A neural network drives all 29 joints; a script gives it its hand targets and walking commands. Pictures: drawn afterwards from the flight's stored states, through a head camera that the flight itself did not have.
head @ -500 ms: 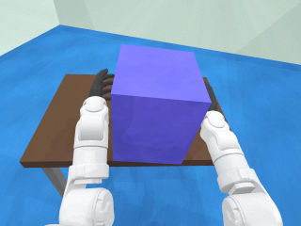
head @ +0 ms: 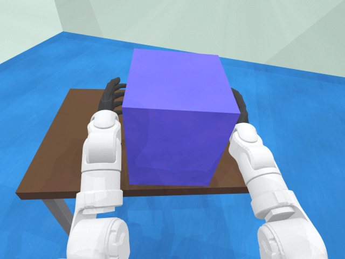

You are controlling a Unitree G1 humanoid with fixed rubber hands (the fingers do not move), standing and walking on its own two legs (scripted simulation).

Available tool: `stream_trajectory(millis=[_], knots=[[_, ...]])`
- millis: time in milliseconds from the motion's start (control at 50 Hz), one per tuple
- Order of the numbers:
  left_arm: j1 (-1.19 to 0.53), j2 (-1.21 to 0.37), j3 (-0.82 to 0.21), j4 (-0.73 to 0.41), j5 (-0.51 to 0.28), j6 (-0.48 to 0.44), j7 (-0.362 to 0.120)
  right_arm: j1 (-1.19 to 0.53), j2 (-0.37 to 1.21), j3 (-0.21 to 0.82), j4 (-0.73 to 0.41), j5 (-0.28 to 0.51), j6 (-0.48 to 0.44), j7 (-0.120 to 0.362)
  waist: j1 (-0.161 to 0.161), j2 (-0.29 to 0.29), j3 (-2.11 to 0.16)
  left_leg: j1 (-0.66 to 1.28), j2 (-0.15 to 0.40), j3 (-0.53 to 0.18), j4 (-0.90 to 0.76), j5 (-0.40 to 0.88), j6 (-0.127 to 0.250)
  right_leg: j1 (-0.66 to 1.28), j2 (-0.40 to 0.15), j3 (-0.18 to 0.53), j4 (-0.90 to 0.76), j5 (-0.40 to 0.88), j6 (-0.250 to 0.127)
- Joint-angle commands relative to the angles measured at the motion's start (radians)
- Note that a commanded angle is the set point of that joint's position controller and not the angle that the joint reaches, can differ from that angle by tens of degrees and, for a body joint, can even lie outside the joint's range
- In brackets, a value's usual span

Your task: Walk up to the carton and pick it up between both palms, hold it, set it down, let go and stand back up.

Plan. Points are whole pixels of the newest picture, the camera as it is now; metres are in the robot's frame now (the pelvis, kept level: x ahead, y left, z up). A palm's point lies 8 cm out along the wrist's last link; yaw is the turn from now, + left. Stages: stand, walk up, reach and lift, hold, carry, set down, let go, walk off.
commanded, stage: reach and lift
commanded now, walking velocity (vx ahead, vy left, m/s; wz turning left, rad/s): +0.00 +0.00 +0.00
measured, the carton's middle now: (173, 120) +0.40 -0.01 +0.14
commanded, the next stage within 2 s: hold in 0.44 s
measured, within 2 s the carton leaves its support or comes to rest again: neither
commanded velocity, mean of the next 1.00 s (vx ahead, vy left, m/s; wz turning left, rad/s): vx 0.00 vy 0.00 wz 0.00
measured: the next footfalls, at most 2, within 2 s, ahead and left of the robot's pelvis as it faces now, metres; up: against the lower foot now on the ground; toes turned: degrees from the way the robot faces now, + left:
none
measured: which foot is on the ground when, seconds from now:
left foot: down 0.00-1.00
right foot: down 0.00-1.00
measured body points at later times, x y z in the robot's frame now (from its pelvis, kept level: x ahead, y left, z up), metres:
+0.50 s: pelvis -0.01 +0.00 +0.00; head -0.05 +0.03 +0.45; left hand +0.38 +0.14 +0.21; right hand +0.37 -0.15 +0.19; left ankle +0.01 +0.09 -0.75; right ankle +0.01 -0.10 -0.75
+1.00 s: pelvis -0.01 +0.00 +0.00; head -0.06 +0.02 +0.45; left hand +0.37 +0.15 +0.22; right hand +0.37 -0.14 +0.20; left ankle +0.01 +0.09 -0.75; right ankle +0.01 -0.10 -0.75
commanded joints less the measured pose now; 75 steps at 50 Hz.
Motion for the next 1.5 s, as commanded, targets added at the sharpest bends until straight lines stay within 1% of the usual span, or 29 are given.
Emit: stream_trajectory(millis=[0, 120, 220, 340, 480, 600, 700, 800, 900, 1000, 1120, 1260, 1340, 1480], knots=[[-0.618, -0.557, -0.512, -0.129, -0.147, -0.055, -0.140, -0.848, 0.580, 0.327, -0.414, 0.055, -0.072, 0.084, -0.016, 0.103, -0.508, 0.183, -0.017, -0.029, 0.016, 0.412, -0.061, 0.053, 0.036, 0.000, 0.011, 0.328, 0.069], [-0.633, -0.560, -0.520, -0.123, -0.157, -0.047, -0.132, -0.871, 0.577, 0.320, -0.422, 0.047, -0.061, 0.092, -0.011, 0.091, -0.512, 0.179, -0.009, -0.030, 0.001, 0.359, -0.056, 0.021, 0.037, -0.003, -0.002, 0.251, 0.060], [-0.643, -0.562, -0.492, -0.079, -0.151, -0.034, -0.130, -0.901, 0.581, 0.301, -0.396, 0.035, -0.053, 0.099, 0.005, 0.072, -0.492, 0.153, -0.004, -0.025, -0.022, 0.286, -0.043, 0.009, 0.034, -0.003, -0.015, 0.176, 0.056], [-0.651, -0.560, -0.471, -0.066, -0.150, -0.015, -0.133, -0.930, 0.596, 0.299, -0.389, 0.048, -0.039, 0.097, 0.016, 0.068, -0.495, 0.138, -0.008, -0.016, -0.029, 0.263, -0.032, 0.031, 0.029, 0.005, -0.018, 0.171, 0.059], [-0.653, -0.546, -0.469, -0.099, -0.148, 0.013, -0.144, -0.918, 0.607, 0.307, -0.388, 0.072, -0.007, 0.082, 0.010, 0.081, -0.471, 0.113, -0.017, -0.009, -0.032, 0.251, -0.028, 0.059, 0.023, 0.013, -0.015, 0.186, 0.066], [-0.664, -0.545, -0.488, -0.141, -0.159, 0.032, -0.150, -0.914, 0.617, 0.319, -0.417, 0.090, 0.023, 0.072, 0.000, 0.091, -0.468, 0.099, -0.021, -0.011, -0.034, 0.241, -0.030, 0.065, 0.021, 0.015, -0.012, 0.185, 0.069], [-0.667, -0.545, -0.492, -0.148, -0.163, 0.043, -0.153, -0.909, 0.620, 0.318, -0.425, 0.091, 0.046, 0.070, -0.003, 0.092, -0.451, 0.087, -0.019, -0.013, -0.046, 0.209, -0.030, 0.051, 0.021, 0.013, -0.017, 0.142, 0.067], [-0.675, -0.547, -0.482, -0.133, -0.163, 0.047, -0.155, -0.923, 0.622, 0.309, -0.423, 0.082, 0.055, 0.076, 0.004, 0.081, -0.442, 0.076, -0.014, -0.013, -0.059, 0.170, -0.025, 0.038, 0.023, 0.011, -0.022, 0.092, 0.064], [-0.678, -0.552, -0.476, -0.126, -0.162, 0.049, -0.154, -0.932, 0.621, 0.306, -0.421, 0.080, 0.057, 0.081, 0.009, 0.078, -0.448, 0.084, -0.010, -0.012, -0.060, 0.175, -0.025, 0.033, 0.027, 0.010, -0.024, 0.083, 0.060], [-0.668, -0.554, -0.477, -0.135, -0.161, 0.050, -0.153, -0.926, 0.615, 0.311, -0.423, 0.087, 0.056, 0.081, 0.012, 0.084, -0.457, 0.103, -0.009, -0.011, -0.049, 0.215, -0.031, 0.036, 0.031, 0.010, -0.022, 0.105, 0.058], [-0.641, -0.552, -0.499, -0.181, -0.165, 0.053, -0.153, -0.896, 0.605, 0.335, -0.455, 0.108, 0.057, 0.072, 0.005, 0.096, -0.478, 0.134, -0.012, -0.013, -0.024, 0.303, -0.043, 0.054, 0.035, 0.012, -0.014, 0.180, 0.060], [-0.609, -0.543, -0.524, -0.242, -0.169, 0.058, -0.158, -0.850, 0.596, 0.364, -0.500, 0.128, 0.066, 0.061, -0.004, 0.101, -0.481, 0.151, -0.017, -0.017, -0.010, 0.366, -0.053, 0.071, 0.037, 0.013, -0.007, 0.245, 0.064], [-0.598, -0.539, -0.533, -0.262, -0.170, 0.060, -0.159, -0.834, 0.593, 0.373, -0.520, 0.131, 0.072, 0.057, -0.005, 0.100, -0.472, 0.152, -0.018, -0.018, -0.010, 0.372, -0.056, 0.070, 0.037, 0.013, -0.007, 0.254, 0.064], [-0.596, -0.531, -0.528, -0.265, -0.168, 0.062, -0.161, -0.836, 0.597, 0.378, -0.537, 0.124, 0.075, 0.059, 0.005, 0.084, -0.469, 0.137, -0.017, -0.015, -0.022, 0.331, -0.046, 0.070, 0.034, 0.014, -0.008, 0.231, 0.066]])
